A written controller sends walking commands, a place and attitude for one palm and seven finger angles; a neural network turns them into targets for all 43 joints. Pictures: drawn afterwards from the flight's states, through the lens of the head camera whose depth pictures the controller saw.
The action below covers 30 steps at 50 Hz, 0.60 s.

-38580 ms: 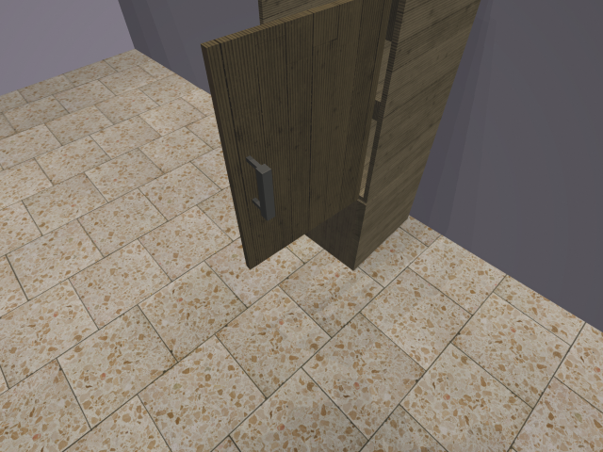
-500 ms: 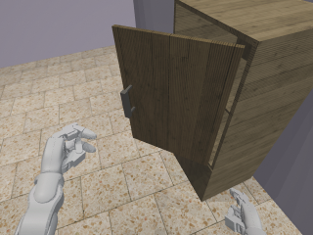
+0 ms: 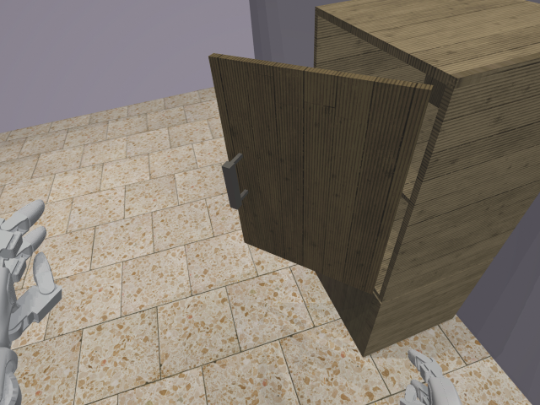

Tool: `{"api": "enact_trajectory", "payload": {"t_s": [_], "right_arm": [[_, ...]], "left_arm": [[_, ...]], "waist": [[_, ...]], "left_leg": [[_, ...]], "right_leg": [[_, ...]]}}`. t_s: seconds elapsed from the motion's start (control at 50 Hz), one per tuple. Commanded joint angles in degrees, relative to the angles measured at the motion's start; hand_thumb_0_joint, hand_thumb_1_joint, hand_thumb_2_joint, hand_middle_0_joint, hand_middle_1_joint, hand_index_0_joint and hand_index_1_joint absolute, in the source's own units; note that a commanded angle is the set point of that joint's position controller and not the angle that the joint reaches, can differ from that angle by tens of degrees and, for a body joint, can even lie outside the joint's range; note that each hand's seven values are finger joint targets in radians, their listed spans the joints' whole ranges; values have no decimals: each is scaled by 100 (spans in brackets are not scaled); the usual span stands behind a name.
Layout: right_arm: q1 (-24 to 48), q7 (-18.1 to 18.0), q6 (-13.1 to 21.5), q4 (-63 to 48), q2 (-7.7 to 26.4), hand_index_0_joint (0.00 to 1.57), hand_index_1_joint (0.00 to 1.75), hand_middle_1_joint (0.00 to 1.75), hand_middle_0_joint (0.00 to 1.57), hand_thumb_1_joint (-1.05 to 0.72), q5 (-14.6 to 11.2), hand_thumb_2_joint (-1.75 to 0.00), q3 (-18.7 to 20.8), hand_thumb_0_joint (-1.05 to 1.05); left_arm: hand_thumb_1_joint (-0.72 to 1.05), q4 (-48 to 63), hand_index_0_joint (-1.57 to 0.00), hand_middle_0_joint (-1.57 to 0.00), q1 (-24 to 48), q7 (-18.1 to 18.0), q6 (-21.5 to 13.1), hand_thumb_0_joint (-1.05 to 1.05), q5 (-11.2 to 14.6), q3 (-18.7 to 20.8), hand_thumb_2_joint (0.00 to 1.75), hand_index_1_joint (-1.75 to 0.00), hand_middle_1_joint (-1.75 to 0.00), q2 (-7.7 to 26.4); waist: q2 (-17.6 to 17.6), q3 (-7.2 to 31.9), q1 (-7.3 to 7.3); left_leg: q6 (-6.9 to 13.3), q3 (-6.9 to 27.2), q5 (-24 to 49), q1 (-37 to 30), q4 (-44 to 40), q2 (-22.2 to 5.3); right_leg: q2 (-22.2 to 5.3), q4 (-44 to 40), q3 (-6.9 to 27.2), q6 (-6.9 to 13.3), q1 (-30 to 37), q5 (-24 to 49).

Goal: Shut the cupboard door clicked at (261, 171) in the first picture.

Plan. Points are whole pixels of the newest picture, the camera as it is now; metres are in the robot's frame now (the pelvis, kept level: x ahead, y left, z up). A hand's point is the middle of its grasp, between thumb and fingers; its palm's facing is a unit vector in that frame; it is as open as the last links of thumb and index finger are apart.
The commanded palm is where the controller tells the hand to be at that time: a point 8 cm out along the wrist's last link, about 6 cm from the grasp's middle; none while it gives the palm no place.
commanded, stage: draw the hand back to the body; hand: left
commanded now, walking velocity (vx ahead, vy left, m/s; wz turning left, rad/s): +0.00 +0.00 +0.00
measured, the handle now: (237, 181) +0.63 +0.18 -0.05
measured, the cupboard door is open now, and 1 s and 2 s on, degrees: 41 41 41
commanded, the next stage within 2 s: step back with the hand held close in 0.22 s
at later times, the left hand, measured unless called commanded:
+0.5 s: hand (71, 284) +0.19 +0.26 +0.16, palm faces +0.43 -0.78 -0.46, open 7.4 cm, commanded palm +0.14 +0.30 +0.17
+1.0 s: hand (16, 336) +0.13 +0.29 +0.16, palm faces +0.42 -0.77 -0.48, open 7.4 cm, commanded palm +0.08 +0.32 +0.17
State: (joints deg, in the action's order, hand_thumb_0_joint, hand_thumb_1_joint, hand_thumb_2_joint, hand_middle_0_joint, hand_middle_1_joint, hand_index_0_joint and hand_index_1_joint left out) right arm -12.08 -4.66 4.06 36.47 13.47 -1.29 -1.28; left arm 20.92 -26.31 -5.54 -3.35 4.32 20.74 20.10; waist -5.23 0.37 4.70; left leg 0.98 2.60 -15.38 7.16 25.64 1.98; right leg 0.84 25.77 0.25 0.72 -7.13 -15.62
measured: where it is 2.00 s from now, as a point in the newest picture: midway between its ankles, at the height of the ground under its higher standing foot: outside the picture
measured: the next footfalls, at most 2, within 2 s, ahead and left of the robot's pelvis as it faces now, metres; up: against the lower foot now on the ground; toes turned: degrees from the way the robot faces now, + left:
left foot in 1.64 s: -0.04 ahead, +0.14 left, +0.00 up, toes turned +6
right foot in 1.88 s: -0.25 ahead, -0.10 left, +0.00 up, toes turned +3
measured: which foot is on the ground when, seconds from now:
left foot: down 0.00-1.00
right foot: down 0.00-1.00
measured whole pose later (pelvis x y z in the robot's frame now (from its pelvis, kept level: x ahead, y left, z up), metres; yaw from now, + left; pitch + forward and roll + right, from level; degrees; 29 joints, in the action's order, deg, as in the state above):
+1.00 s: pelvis -0.07 +0.02 -0.01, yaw -1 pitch +0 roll -1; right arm -12.2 -5.4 -0.4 31.2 12.9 -1.3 -0.1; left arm 25.5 -31.0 -7.4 -11.7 2.3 24.8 23.8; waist -0.8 1.7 0.6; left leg 2.8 0.6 -13.3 21.4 33.9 2.4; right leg 0.4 32.3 1.6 -1.0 -20.9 -11.9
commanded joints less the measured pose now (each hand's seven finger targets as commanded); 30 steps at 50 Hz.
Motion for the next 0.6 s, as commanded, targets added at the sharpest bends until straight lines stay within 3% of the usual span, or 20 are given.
{"api": "enact_trajectory", "payload": {"t_s": [0.0,0.06,0.12,0.2,0.32,0.34,0.38,0.4,0.44,0.5,0.54,0.58], "right_arm": [[860,-95,420,-965,509,20,30,30,20,-90,22,-90,184,0],[870,-98,486,-984,456,20,30,30,20,-90,25,-90,161,0],[889,-94,530,-974,425,20,30,30,20,-90,26,-90,137,0],[854,-85,526,-941,427,20,30,30,20,-90,30,-90,152,0],[821,-59,472,-986,435,20,30,30,20,-90,26,-90,179,0],[800,-26,336,-1113,665,20,30,30,20,-90,-17,-90,282,0],[767,-5,187,-1001,601,20,30,30,20,-90,16,-90,324,0],[791,-2,143,-990,623,20,30,30,20,-90,34,-90,365,0],[732,1,38,-1015,606,20,30,30,20,-90,9,-90,400,0],[795,-61,-67,-1113,679,20,30,30,20,-90,15,-90,442,0],[750,-88,-178,-1217,669,20,30,30,20,-90,-6,-90,445,0],[731,-104,-279,-1288,670,20,30,30,20,-90,-18,-90,465,0]], "left_arm": [[90,1069,-20,-20,714,-90,-385,0,-13,580,90,-30,-30,1191],[90,1350,-20,-20,680,-115,-449,0,-11,652,90,-30,-30,1254],[90,1387,-20,-20,655,-115,-454,0,-23,675,90,-30,-30,1261],[90,1147,-20,-20,467,-82,-441,0,11,760,90,-30,-30,1256],[90,1137,-20,-20,451,-31,-444,0,33,633,90,-30,-30,1098],[90,1298,-20,-20,936,-118,-703,0,-4,1179,90,-30,-30,1622],[90,866,-20,-20,272,-108,-842,0,-17,790,90,-30,-30,1176],[90,1046,-20,-20,276,-119,-937,0,-33,906,90,-30,-30,1315],[90,1031,-20,-20,-28,-140,-997,0,-22,871,90,-30,-30,1247],[90,1300,-20,-20,-124,-188,-1029,0,-12,1067,90,-30,-30,1491],[90,1317,-20,-20,-224,-191,-979,0,9,1045,90,-30,-30,1457],[90,1351,-20,-20,-274,-204,-928,0,18,1094,90,-30,-30,1502]], "waist": [[365,295,-112],[81,508,-69],[-12,335,-62],[130,142,-50],[191,241,-98],[200,64,-344],[725,249,-400],[678,331,-385],[517,700,-429],[126,986,-421],[246,1131,-416],[352,1209,-421]], "left_leg": [[115,-210,883,43,-372,-217],[102,-240,1184,21,-333,-190],[63,-234,1213,77,-366,-205],[59,-255,1198,129,-364,-224],[80,-294,1192,38,-368,-236],[175,-111,753,443,20,-302],[156,-43,664,465,371,-244],[140,-41,789,518,422,-234],[122,-43,1101,482,348,-303],[99,18,2283,358,106,-454],[72,39,2946,386,115,-531],[59,39,3116,425,135,-570]], "right_leg": [[-150,-520,-76,-33,-86,627],[-172,-402,-81,-11,111,1014],[-161,-423,-81,-1,76,1032],[-132,-521,-70,-8,1,1026],[-146,-511,-53,-35,7,1012],[-506,-858,637,48,-446,993],[-825,-959,828,175,-613,961],[-896,-884,800,217,-570,1268],[-921,-526,654,220,-367,1782],[-644,-25,292,61,-157,2609],[-537,239,178,-4,0,3008],[-501,340,187,-34,32,3164]]}}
